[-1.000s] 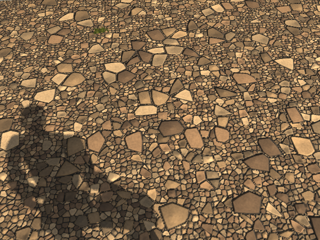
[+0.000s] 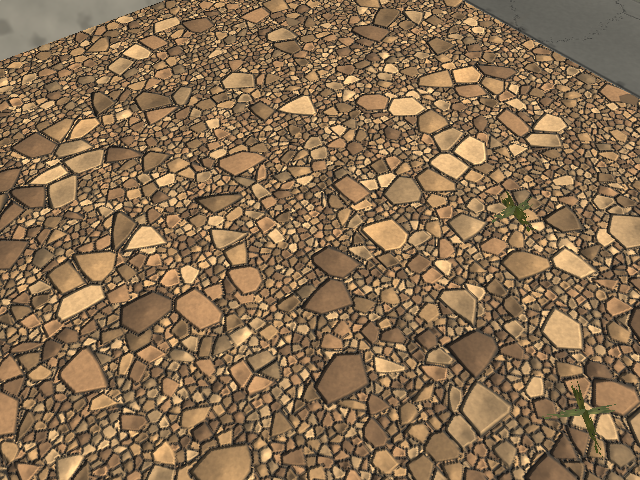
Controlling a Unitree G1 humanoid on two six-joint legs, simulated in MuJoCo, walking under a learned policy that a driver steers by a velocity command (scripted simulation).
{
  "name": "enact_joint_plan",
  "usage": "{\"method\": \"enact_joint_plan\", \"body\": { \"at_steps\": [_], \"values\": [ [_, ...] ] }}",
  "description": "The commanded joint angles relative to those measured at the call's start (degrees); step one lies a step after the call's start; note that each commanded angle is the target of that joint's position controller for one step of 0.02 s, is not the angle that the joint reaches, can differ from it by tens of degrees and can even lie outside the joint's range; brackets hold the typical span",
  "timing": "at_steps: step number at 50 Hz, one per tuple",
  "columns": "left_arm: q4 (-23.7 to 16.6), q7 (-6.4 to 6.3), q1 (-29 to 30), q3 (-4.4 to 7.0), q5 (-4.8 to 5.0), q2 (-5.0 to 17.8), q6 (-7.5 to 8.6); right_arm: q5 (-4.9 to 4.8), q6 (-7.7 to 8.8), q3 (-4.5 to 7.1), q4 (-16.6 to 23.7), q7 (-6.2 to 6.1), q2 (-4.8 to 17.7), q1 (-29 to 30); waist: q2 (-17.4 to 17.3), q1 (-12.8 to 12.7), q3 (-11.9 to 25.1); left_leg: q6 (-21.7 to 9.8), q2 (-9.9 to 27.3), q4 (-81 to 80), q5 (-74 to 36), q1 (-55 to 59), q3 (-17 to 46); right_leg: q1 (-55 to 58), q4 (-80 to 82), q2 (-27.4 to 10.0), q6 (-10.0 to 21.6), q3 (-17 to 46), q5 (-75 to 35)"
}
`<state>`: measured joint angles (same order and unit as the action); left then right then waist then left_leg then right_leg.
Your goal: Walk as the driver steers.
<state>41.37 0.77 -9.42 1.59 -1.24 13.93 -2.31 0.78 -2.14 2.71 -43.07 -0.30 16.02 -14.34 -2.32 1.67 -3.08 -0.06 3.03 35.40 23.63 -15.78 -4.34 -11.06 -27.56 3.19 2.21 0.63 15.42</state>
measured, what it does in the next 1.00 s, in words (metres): walks ahead: left foot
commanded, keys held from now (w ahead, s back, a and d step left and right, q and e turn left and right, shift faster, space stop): no key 0.42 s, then w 0.34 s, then w+q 0.24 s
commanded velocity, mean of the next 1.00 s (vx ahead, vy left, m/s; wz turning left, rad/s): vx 0.18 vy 0.00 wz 0.01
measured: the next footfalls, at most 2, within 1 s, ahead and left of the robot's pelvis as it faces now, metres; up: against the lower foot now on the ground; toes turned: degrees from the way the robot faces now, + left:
left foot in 0.26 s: +0.02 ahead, +0.12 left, +0.00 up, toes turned -1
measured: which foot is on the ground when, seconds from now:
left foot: up 0.00-0.24, down 0.26-0.68, up 0.70-1.00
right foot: down 0.00-1.00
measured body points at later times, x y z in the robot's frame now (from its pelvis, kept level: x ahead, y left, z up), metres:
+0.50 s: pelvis -0.01 +0.01 +0.01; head -0.01 +0.01 +0.46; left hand +0.06 +0.27 -0.13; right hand +0.04 -0.25 -0.13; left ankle -0.02 +0.12 -0.73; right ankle -0.02 -0.10 -0.73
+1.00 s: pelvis +0.13 -0.01 +0.00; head +0.16 -0.02 +0.45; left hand +0.03 +0.22 -0.13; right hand +0.30 -0.24 -0.13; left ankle +0.26 +0.12 -0.68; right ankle +0.00 -0.09 -0.74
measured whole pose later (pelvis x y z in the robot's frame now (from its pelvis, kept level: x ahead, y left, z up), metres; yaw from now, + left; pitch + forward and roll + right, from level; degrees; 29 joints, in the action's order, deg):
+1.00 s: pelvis +0.13 -0.01 +0.00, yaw +4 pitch +1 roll -1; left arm 61.2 -0.9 -27.7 0.4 -1.4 10.6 5.7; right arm 1.8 1.2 2.2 -51.4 3.1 13.6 -5.3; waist -2.0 -2.5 -1.6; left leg -3.0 2.0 48.3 6.3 -37.2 -1.9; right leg 7.1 -8.7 3.1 3.1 -5.7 17.1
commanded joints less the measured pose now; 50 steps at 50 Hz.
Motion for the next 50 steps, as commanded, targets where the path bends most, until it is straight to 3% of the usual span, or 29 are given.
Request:
{"method": "enact_joint_plan", "body": {
  "at_steps": [1, 2, 3, 4, 6, 9, 11, 13, 14, 16, 18, 21, 22, 24, 26, 28, 29, 31, 33, 34, 35, 36, 37, 38, 39, 41, 44, 48, 50],
  "values": [
    [-2.35, -0.95, -0.99, 0.83, 0.0, 7.03, 2.16, -0.6, -0.59, 0.67, 4.25, 0.01, 4.27, 1.99, 10.98, -2.07, 3.27, 0.14, -0.52, 8.54, 7.41, -5.75, 5.31, 4.41, 11.38, -19.91, 11.15, 17.34, -28.19],
    [-2.18, -1.22, 1.19, 0.36, -0.21, 6.18, 2.1, -0.69, -0.54, 0.85, 3.06, 0.21, 4.52, 1.0, 10.49, -0.87, 2.45, 0.3, -0.43, 7.9, 4.66, -5.2, 5.65, 4.01, 11.59, -16.99, 9.25, 14.3, -27.05],
    [-1.83, -1.66, 1.45, 0.36, 0.11, 6.67, 2.31, -0.15, -0.53, 1.15, 2.43, 0.34, 5.05, 0.35, 11.74, -0.67, 2.37, 0.49, -0.89, 7.87, 2.37, -5.09, 5.09, 4.8, 11.0, -15.35, 8.22, 12.51, -30.12],
    [-1.33, -1.85, 1.18, 0.22, 0.22, 6.46, 2.46, 0.21, -0.42, 1.05, 1.2, 0.4, 4.73, -1.25, 11.45, -0.44, 3.74, 0.84, -1.37, 7.98, 1.33, -3.83, 4.77, 5.85, 9.93, -14.08, 7.89, 10.54, -34.16],
    [-0.42, -1.87, 0.51, -0.05, 0.35, 5.97, 2.63, 0.05, -0.4, 0.56, 0.05, 0.35, 3.34, -1.88, 9.86, -0.66, 5.04, 1.27, -1.84, 5.88, 0.68, -1.4, 4.36, 5.95, 8.8, -13.4, 7.72, 8.88, -35.24],
    [1.07, -1.87, 0.33, -0.08, 0.14, 6.04, 2.48, -0.33, -0.58, 0.04, -0.83, -0.18, 2.33, -0.74, 10.23, -1.55, 4.01, 1.33, -2.46, -1.47, -0.99, 1.19, 3.66, 4.41, 8.2, -13.0, 7.67, 9.91, -27.83],
    [1.86, -2.04, 1.44, 0.0, 0.51, 6.28, 2.31, -0.26, -0.2, -0.29, -2.25, -0.66, 1.75, -2.26, 8.9, -0.18, 3.85, 0.88, -2.59, -11.34, -10.19, 6.63, 3.15, 1.67, 7.26, -11.94, 6.04, 10.28, -20.7],
    [2.7, -2.04, 0.36, -0.34, 0.57, 5.09, 2.59, 0.76, 1.06, -0.29, -3.02, -1.02, 3.87, -2.77, 5.39, -0.57, 4.47, 0.23, 2.78, -15.74, -20.6, 13.94, 8.98, -3.65, 7.46, -9.86, 2.46, 10.76, -9.3],
    [3.5, -1.7, -2.13, -0.11, 0.68, 4.74, 2.44, 0.23, 1.45, 0.33, -3.49, -0.81, 6.81, -0.69, 0.81, -3.59, 1.76, -1.0, 3.83, -13.61, -21.43, 9.38, 10.32, -3.17, 9.51, -6.13, 1.57, 8.26, -4.5],
    [5.75, -1.75, -0.84, 0.07, 0.42, 5.41, 2.11, -0.06, 2.01, -0.21, -4.76, -0.11, 3.8, -0.29, -0.67, -1.59, -0.13, -1.22, 2.86, -15.39, -16.28, 4.03, 9.65, 1.71, 8.59, -5.75, 1.19, 7.24, -5.71],
    [7.22, -1.74, -1.13, 0.36, 0.54, 5.89, 2.25, -0.03, 2.32, -0.37, -6.02, -0.51, 3.47, -0.55, -1.58, -1.53, 0.97, -1.03, 2.33, -16.48, -16.6, 4.66, 9.48, 3.25, 7.48, -6.26, 1.41, 7.17, -9.37],
    [9.72, -1.88, -1.82, 0.21, 0.64, 5.17, 2.59, -0.17, 2.55, -0.45, -7.85, -0.83, 3.24, -0.78, 0.15, -1.44, 1.75, -1.47, 2.5, -16.75, -16.85, 6.73, 9.58, 2.63, 8.32, -6.41, 1.06, 7.08, -9.34],
    [10.77, -1.94, -2.56, 0.19, 0.62, 5.03, 2.52, -0.05, 2.47, -0.41, -8.64, -0.83, 3.26, -1.5, 0.52, -1.3, 2.75, -1.87, 1.92, -17.08, -10.4, 7.31, 9.34, 2.58, 8.45, -5.61, 1.16, 6.59, -3.74],
    [11.53, -1.8, -3.04, 0.78, 0.19, 6.1, 1.91, 0.26, 1.78, 0.46, -9.24, -0.7, 5.2, -2.32, -0.37, -0.83, 0.15, -4.22, 1.0, -17.19, 10.18, 4.84, 10.76, -2.53, 5.2, -2.77, 2.46, 4.84, 13.99],
    [10.66, -1.25, -1.2, 0.72, -0.23, 5.31, 1.8, 0.21, 1.37, 0.92, -9.83, -0.49, 6.31, -4.6, -2.69, 0.52, -4.83, -7.53, 4.8, -21.38, 22.32, 3.66, 17.63, -10.89, 0.35, -1.46, 2.93, 3.52, 19.35],
    [9.84, -0.63, -0.04, 0.16, -0.79, 2.88, 2.75, 0.27, 1.63, 1.81, -11.14, -0.56, 7.78, -6.39, -7.16, 0.7, -5.89, -11.74, 12.81, -27.85, 24.23, 5.32, 27.32, -13.64, -9.22, -1.06, 1.98, -2.49, 8.87],
    [9.69, -0.43, 0.11, 0.33, -0.78, 3.61, 3.31, 0.41, 1.98, 1.87, -11.06, -0.44, 7.31, -5.86, -6.02, 0.52, -5.27, -12.6, 14.21, -29.3, 21.26, 4.39, 28.43, -13.01, -11.59, -2.55, 1.94, -2.07, 7.74],
    [10.26, 0.13, -2.46, 0.48, -0.27, 3.85, 4.31, 0.39, 2.7, 2.1, -10.44, -0.01, 7.52, -2.53, -5.07, -1.74, -3.73, -11.73, 12.32, -28.57, 15.86, 2.85, 24.09, -8.54, -8.73, -2.95, 2.57, -2.42, 9.61],
    [13.66, 0.09, -10.87, 0.57, 0.13, 2.75, 5.05, -0.38, 2.86, 2.32, -9.76, 0.32, 7.13, 1.88, -4.7, -6.05, -3.63, -9.28, 7.06, -23.2, 14.58, -6.79, 16.38, 6.96, 1.75, -0.46, 3.6, -5.26, 3.88],
    [15.8, -0.37, -15.92, 1.05, 0.01, 3.97, 5.37, -0.12, 3.02, 2.08, -9.22, 0.35, 5.64, 3.25, -1.18, -7.92, -3.83, -7.94, 3.87, -16.59, 13.66, -12.5, 12.98, 14.18, 5.76, -0.66, 3.8, -2.73, 5.17],
    [17.19, -1.1, -22.46, 1.83, -0.72, 7.39, 5.92, 0.19, 3.49, 0.98, -7.64, 0.58, 1.56, 5.33, 10.29, -10.33, -2.24, -5.68, -1.55, 0.1, 9.26, -19.7, 5.97, 20.24, 15.46, -12.44, 5.39, 14.78, 17.53],
    [18.13, -0.99, -26.32, 3.02, -0.42, 12.58, 6.03, 0.19, 3.99, 0.43, -5.21, 0.89, -0.23, 7.01, 18.96, -10.45, -3.64, -5.18, -6.61, 12.89, 8.0, -29.39, 1.84, 20.2, 24.46, -23.76, 10.21, 36.51, 31.18],
    [17.47, -1.1, -21.91, 2.53, -0.67, 10.43, 5.87, 1.13, 4.3, 1.19, -5.3, 1.1, 3.48, 7.4, 10.58, -7.24, -7.26, -6.18, -2.58, 20.15, 3.83, -29.81, 6.84, 14.81, 23.83, -24.88, 12.14, 35.99, 29.78],
    [15.71, -0.97, -16.92, 1.97, -0.43, 8.31, 6.28, 0.69, 4.81, 1.21, -6.36, 1.81, 3.22, 5.79, 6.99, -4.33, -7.13, -6.42, -0.86, 21.92, -1.46, -28.74, 7.65, 13.0, 23.12, -22.07, 11.12, 30.61, 24.92],
    [14.93, -0.98, -14.54, 1.75, -0.33, 7.38, 6.88, 0.38, 5.2, 1.03, -7.65, 2.32, 2.56, 3.77, 5.97, -2.89, -5.87, -6.0, 0.05, 22.41, -5.01, -27.34, 7.58, 13.33, 23.38, -19.52, 9.56, 24.45, 17.57],
    [15.25, -1.39, -14.75, 1.11, -0.24, 5.59, 7.92, 1.03, 5.03, 0.99, -8.62, 3.01, 2.15, 3.55, 5.61, -2.61, -3.5, -4.68, 0.21, 23.19, -9.84, -25.76, 6.65, 14.62, 23.31, -16.45, 7.56, 14.75, 3.25],
    [17.7, -1.66, -19.79, 0.51, -0.1, 4.02, 8.49, 0.88, 4.35, 0.58, -7.68, 3.17, 0.38, 6.58, 6.24, -3.32, -2.94, -3.52, -0.88, 24.22, -13.1, -28.59, 6.02, 16.58, 21.11, -15.3, 6.51, 5.92, -14.53],
    [17.95, -1.85, -19.27, -0.16, -0.15, 3.17, 8.57, 1.02, 4.23, -0.61, -3.72, 3.44, -1.25, 15.58, 6.73, -4.14, -5.13, -2.38, -1.27, 13.42, -18.26, -26.56, 1.73, 12.39, 21.28, -14.02, 6.22, -1.76, -23.94],
    [18.42, -2.04, -19.8, -0.18, -0.09, 3.95, 8.69, 0.97, 4.21, -1.24, -1.96, 3.72, -1.85, 19.05, 7.36, -4.73, -5.77, -3.32, -1.55, 6.47, -19.67, -22.32, -1.28, 11.34, 21.34, -14.51, 6.04, -4.16, -27.55]
  ]
}}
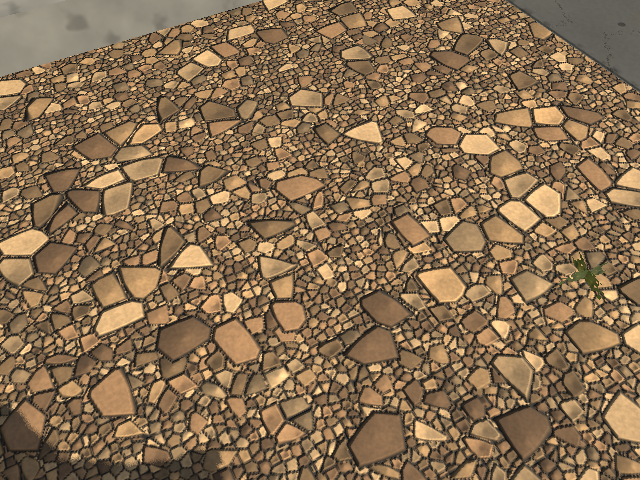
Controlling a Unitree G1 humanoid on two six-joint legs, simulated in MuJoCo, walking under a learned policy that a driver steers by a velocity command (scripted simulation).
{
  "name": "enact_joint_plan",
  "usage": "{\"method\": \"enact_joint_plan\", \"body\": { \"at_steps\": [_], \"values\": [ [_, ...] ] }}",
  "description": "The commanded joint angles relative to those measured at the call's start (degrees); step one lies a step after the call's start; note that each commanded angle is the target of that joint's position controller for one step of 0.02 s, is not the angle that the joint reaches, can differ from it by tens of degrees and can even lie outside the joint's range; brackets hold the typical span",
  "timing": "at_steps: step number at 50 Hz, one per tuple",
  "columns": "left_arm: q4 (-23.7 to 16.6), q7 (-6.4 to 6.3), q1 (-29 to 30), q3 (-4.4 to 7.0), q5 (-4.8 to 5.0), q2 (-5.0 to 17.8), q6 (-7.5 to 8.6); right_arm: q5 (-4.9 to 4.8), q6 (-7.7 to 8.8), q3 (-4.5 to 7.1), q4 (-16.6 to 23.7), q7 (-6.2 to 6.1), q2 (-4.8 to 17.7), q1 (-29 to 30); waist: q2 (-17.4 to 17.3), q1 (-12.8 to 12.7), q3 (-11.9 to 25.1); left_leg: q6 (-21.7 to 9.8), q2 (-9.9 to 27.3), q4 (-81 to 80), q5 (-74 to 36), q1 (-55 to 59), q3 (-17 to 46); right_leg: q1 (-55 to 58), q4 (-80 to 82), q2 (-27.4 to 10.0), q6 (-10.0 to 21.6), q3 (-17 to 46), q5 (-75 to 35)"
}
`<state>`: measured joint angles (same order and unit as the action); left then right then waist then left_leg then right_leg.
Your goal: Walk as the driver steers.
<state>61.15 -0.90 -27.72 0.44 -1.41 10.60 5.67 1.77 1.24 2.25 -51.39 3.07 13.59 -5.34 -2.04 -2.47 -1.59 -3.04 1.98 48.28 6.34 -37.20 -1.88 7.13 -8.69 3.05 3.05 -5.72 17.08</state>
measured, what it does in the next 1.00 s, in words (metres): walks ahead: left foot, then right foot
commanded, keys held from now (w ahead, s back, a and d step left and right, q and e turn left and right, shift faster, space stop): w+q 0.02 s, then no key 0.98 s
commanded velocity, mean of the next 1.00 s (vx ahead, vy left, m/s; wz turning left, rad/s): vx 0.12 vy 0.00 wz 0.10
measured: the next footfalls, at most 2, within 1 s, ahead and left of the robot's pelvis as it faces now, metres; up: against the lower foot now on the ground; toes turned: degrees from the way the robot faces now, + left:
left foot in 0.14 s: +0.25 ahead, +0.09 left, +0.00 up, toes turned +7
right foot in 0.60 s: +0.26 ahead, -0.09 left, +0.00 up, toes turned +4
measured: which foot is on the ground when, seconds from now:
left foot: up 0.00-0.12, down 0.14-1.00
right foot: down 0.00-0.14, up 0.16-0.58, down 0.60-1.00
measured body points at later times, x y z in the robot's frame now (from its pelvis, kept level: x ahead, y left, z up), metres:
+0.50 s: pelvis +0.18 +0.04 +0.00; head +0.20 +0.05 +0.45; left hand +0.22 +0.27 -0.16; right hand +0.22 -0.20 -0.14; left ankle +0.21 +0.08 -0.74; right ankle +0.24 -0.11 -0.71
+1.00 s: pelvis +0.23 +0.02 +0.01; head +0.23 +0.02 +0.46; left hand +0.20 +0.23 -0.16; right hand +0.25 -0.21 -0.15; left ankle +0.21 +0.08 -0.74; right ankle +0.22 -0.10 -0.74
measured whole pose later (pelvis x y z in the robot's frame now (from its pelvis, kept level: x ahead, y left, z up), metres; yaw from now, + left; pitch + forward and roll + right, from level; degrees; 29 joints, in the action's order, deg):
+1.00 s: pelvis +0.23 +0.02 +0.01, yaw +5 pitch -2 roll +0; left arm 66.2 -2.7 -15.8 -0.6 -0.5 8.0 0.5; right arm 0.4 1.0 -0.4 -63.8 -2.4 8.8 -16.2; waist 0.4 0.2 -1.9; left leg -4.3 -3.3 20.8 12.5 -6.8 -3.3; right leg -6.9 -21.7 0.5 0.7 -1.2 13.1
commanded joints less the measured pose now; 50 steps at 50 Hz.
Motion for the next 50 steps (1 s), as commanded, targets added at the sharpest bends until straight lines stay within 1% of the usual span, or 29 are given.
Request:
{"method": "enact_joint_plan", "body": {
  "at_steps": [1, 2, 3, 4, 5, 6, 7, 8, 9, 10, 11, 12, 13, 14, 15, 17, 19, 21, 24, 26, 28, 29, 30, 31, 32, 33, 35, 40, 50],
  "values": [
    [-1.03, -0.47, -1.72, 1.06, 0.13, 7.84, 0.75, -0.01, 0.8, -0.84, 6.91, 0.37, 0.81, 10.55, 7.26, -0.41, -7.29, -1.33, -0.89, -8.89, -2.07, 1.16, -4.9, -6.2, 1.76, -15.0, 4.99, 1.24, -32.6],
    [-0.53, -0.59, -1.84, 0.96, 0.23, 7.83, 0.7, 0.09, 0.94, -0.85, 6.86, 0.16, 0.92, 9.82, 6.91, 0.24, -7.32, -2.41, -1.96, -11.36, -1.63, 4.21, -5.83, -5.76, -0.87, -15.17, 4.7, 0.09, -41.69],
    [-0.15, -0.74, -1.71, 0.98, 0.38, 8.33, 0.66, 0.22, 1.17, -0.66, 6.07, -0.27, 1.32, 6.97, 7.28, 1.61, -5.77, -3.58, -4.01, -12.54, -0.93, 8.51, -7.02, -4.95, -5.4, -15.29, 4.28, -0.74, -54.01],
    [0.05, -0.95, -1.11, 1.16, 0.5, 9.11, 0.46, 0.34, 1.59, -0.28, 4.24, -0.78, 2.14, 1.39, 7.94, 3.9, -2.89, -4.68, -6.16, -13.2, -0.24, 14.01, -7.56, -4.36, -12.43, -15.16, 3.68, -1.23, -63.34],
    [-0.02, -1.11, -0.19, 1.32, 0.56, 9.77, 0.1, 0.4, 2.2, 0.39, 1.18, -1.23, 3.39, -7.28, 8.4, 7.06, 1.5, -5.88, -7.61, -15.64, -1.67, 21.71, -6.68, -4.44, -21.89, -14.78, 3.02, -1.07, -65.26],
    [-0.19, -1.04, 0.89, 1.34, 1.21, 10.18, -0.08, 1.07, 2.89, 1.05, -1.46, -1.65, 4.85, -14.76, 7.99, 10.56, 5.13, -7.19, -6.43, -21.29, -8.73, 32.24, -4.86, -9.14, -32.86, -13.17, 1.91, -2.31, -57.25],
    [-1.8, -0.74, 0.25, 0.77, 1.62, 8.11, 0.03, 2.11, 3.2, 2.23, -3.17, -2.18, 9.42, -21.13, 2.87, 11.59, 11.12, -9.37, 4.85, -18.6, -22.36, 46.41, 5.8, -20.76, -49.03, -9.55, 0.89, -3.03, -30.75],
    [-1.44, -0.36, -9.44, -0.06, 4.31, 2.69, -0.42, 1.04, 2.68, 3.29, -2.99, -2.31, 13.81, -21.48, -10.81, 6.49, 23.66, -21.79, 24.96, -18.74, -50.25, 62.03, 33.17, -35.68, -74.69, 0.73, -1.68, -0.26, 18.2],
    [-1.54, -0.6, -4.73, 1.69, 2.27, 8.83, -1.0, -2.33, 1.91, 3.61, -2.33, -2.25, 12.79, -19.34, 1.36, 7.44, 24.22, -21.82, 21.62, -21.61, -50.05, 54.59, 29.64, -35.0, -75.68, -1.6, -1.4, 8.48, 12.14],
    [-3.54, -0.44, 1.3, 1.46, 1.98, 7.05, -1.0, -2.37, 1.88, 2.54, -1.61, -2.64, 9.49, -12.35, -0.31, 5.56, 14.41, -20.15, 19.39, -24.96, -44.25, 45.56, 22.44, -37.35, -73.13, -3.83, -1.34, 8.47, 8.92],
    [-3.87, -0.4, 3.66, 1.29, 1.02, 5.95, -1.0, -2.07, 2.0, 1.41, -1.58, -2.89, 5.23, -9.18, 1.92, 3.91, 6.42, -16.98, 16.44, -28.41, -40.53, 36.15, 17.64, -36.61, -68.06, -5.63, -1.25, 7.74, 6.97],
    [-4.19, -0.23, 5.3, 1.71, -0.05, 6.25, -1.74, -2.02, 2.28, 0.7, -1.84, -3.27, 3.18, -8.18, 2.09, 2.65, 3.57, -14.65, 13.78, -30.61, -38.08, 30.66, 14.2, -34.27, -63.77, -6.87, -1.2, 8.31, 5.67],
    [-3.46, -0.02, 3.3, 1.52, -0.82, 4.9, -2.98, -1.84, 2.36, 0.2, -2.19, -3.51, 2.06, -7.33, 1.88, 0.88, 2.75, -13.25, 12.05, -32.19, -36.65, 25.88, 10.92, -30.13, -60.74, -6.92, -1.4, 7.86, 5.12],
    [-2.91, 0.04, 2.37, 1.43, -0.93, 3.63, -3.94, -1.42, 2.73, -0.13, -2.51, -3.48, 1.69, -7.8, 2.07, 0.21, 3.01, -12.38, 11.14, -32.5, -38.58, 23.22, 9.04, -26.98, -58.25, -6.44, -1.47, 7.54, 4.32],
    [-2.58, 0.08, 1.51, 1.26, -0.64, 2.46, -4.59, -1.0, 3.11, -0.19, -2.81, -3.41, 2.25, -8.09, 1.86, -0.52, 4.04, -12.22, 10.44, -32.52, -40.6, 22.07, 7.4, -25.08, -55.94, -5.91, -1.72, 7.07, 3.69],
    [-2.33, -0.08, 2.0, 1.26, -0.3, 2.15, -5.47, -0.57, 3.44, -0.28, -3.15, -3.27, 3.46, -7.91, 0.34, -1.36, 4.6, -11.51, 9.28, -32.94, -39.21, 20.67, 4.98, -24.06, -50.56, -5.57, -2.11, 6.41, 1.99],
    [-2.68, -0.41, 4.95, 1.36, -0.34, 2.89, -6.16, -0.49, 3.14, -0.59, -3.61, -3.28, 3.56, -8.34, -1.6, -0.78, 4.03, -9.73, 8.16, -33.83, -30.98, 20.85, 4.43, -24.66, -43.71, -5.82, -2.31, 5.91, 0.11],
    [-3.0, -0.7, 8.24, 1.41, -0.22, 3.45, -6.71, -0.5, 2.48, -0.7, -4.27, -3.5, 3.82, -9.85, -3.01, 0.64, 3.58, -8.23, 7.74, -35.03, -20.02, 21.33, 5.43, -24.49, -38.53, -5.66, -2.48, 5.47, -1.26],
    [-2.78, -1.09, 11.3, 1.3, 0.06, 3.58, -7.11, -0.34, 1.45, -0.87, -5.13, -4.0, 3.67, -11.49, -3.03, 2.2, 1.99, -7.95, 8.32, -36.49, -4.69, 21.69, 8.25, -23.8, -33.0, -5.51, -2.82, 5.5, -0.49],
    [-2.43, -1.37, 12.41, 1.07, 0.27, 3.3, -6.91, -0.24, 0.91, -1.08, -5.53, -4.4, 3.22, -11.81, -2.61, 2.74, 0.33, -8.38, 8.82, -36.17, 1.03, 21.95, 10.17, -22.87, -28.57, -5.23, -2.74, 5.59, 1.18],
    [-1.28, -1.71, 10.91, 0.64, 0.41, 2.39, -6.41, -0.63, 0.59, -1.3, -5.67, -4.78, 2.93, -11.09, -1.2, 1.69, -0.45, -7.63, 8.58, -33.84, 0.93, 22.28, 10.95, -18.96, -19.36, -4.86, -2.28, 5.18, -1.44],
    [-0.67, -1.93, 9.84, 0.35, 0.29, 2.32, -5.91, -0.85, 0.61, -1.4, -5.97, -4.87, 2.72, -11.65, 0.44, 1.15, -0.65, -5.88, 8.03, -32.75, 0.02, 21.37, 10.96, -15.1, -12.62, -6.02, -2.08, 6.61, -7.63],
    [0.12, -2.16, 8.04, 0.48, -0.05, 3.87, -5.28, -0.95, 0.89, -1.62, -6.14, -4.82, 1.93, -12.99, 2.24, 1.66, 0.44, -4.05, 6.81, -31.32, -0.93, 20.49, 10.7, -11.01, -11.44, -9.53, -1.67, 10.23, -12.47],
    [0.27, -2.09, 9.96, 0.81, 0.41, 6.32, -4.86, -1.54, 0.97, -1.66, -6.68, -4.55, 0.39, -16.83, 6.6, 5.27, -0.45, -2.42, 2.73, -31.71, 0.25, 21.01, 7.76, -12.75, -13.22, -11.69, -0.21, 13.26, -17.66],
    [0.78, -1.55, 10.63, 0.4, 0.96, 4.01, -4.7, -1.53, 0.79, -1.66, -7.75, -4.63, 0.49, -16.44, 7.3, 4.46, -0.78, -1.95, 1.34, -32.11, 1.49, 25.17, 6.12, -16.69, -12.86, -10.8, 0.04, 12.22, -15.73],
    [0.88, -1.27, 10.72, -0.04, 0.92, 2.42, -4.49, -1.44, 0.63, -1.4, -7.98, -4.81, 1.39, -15.29, 6.41, 3.78, -1.13, -1.86, 1.55, -31.62, 0.23, 27.55, 6.2, -18.07, -12.13, -9.93, -0.56, 11.4, -13.87],
    [1.4, -1.52, 10.6, -0.04, 0.97, 2.79, -4.56, -1.28, 0.28, -1.27, -8.25, -4.93, 1.64, -14.12, 6.03, 3.42, -1.13, -2.06, 2.24, -30.78, -2.15, 29.39, 6.4, -18.35, -10.81, -9.01, -1.11, 10.84, -12.44],
    [2.76, -1.81, 9.64, -0.13, 1.0, 2.6, -4.65, -1.3, 0.27, -1.72, -9.7, -5.17, 0.1, -13.92, 3.02, 3.14, -1.09, -1.63, 2.68, -30.94, -3.68, 29.57, 6.26, -16.27, -10.53, -9.09, -0.7, 10.75, -14.22],
    [4.79, -1.98, 8.39, -0.47, 0.92, 1.76, -4.97, -1.34, -0.01, -2.09, -12.17, -5.68, -0.78, -14.63, 2.23, 2.78, -1.78, -1.33, 3.05, -30.78, -4.77, 29.87, 6.19, -15.4, -10.19, -8.81, -0.55, 10.42, -14.5]
  ]
}}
